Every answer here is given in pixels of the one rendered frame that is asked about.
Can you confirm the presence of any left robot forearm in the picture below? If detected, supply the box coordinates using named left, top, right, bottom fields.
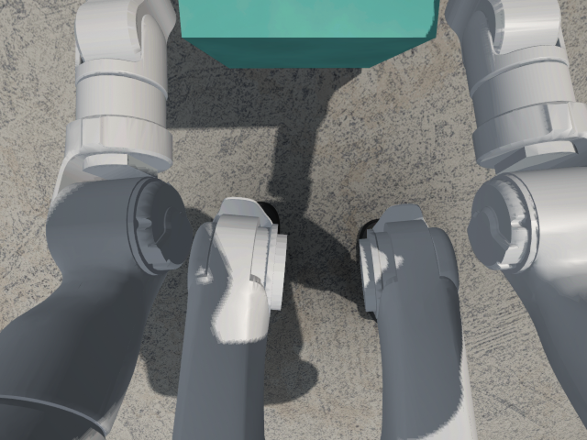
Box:
left=46, top=0, right=176, bottom=254

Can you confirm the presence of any right robot upper arm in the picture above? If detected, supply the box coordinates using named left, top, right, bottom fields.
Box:
left=467, top=166, right=587, bottom=429

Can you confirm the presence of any robot thigh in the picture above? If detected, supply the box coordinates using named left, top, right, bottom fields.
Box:
left=359, top=219, right=478, bottom=440
left=172, top=214, right=287, bottom=440

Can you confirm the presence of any right robot thigh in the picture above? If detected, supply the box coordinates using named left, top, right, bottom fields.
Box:
left=359, top=219, right=478, bottom=440

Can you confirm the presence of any left robot upper arm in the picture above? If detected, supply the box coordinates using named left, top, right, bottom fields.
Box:
left=0, top=176, right=193, bottom=440

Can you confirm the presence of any carton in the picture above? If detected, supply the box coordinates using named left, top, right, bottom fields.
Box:
left=178, top=0, right=440, bottom=69

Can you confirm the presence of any right robot forearm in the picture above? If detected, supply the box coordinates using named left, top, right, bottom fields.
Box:
left=445, top=0, right=587, bottom=175

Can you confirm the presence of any left robot thigh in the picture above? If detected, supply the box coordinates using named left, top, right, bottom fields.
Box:
left=172, top=214, right=287, bottom=440

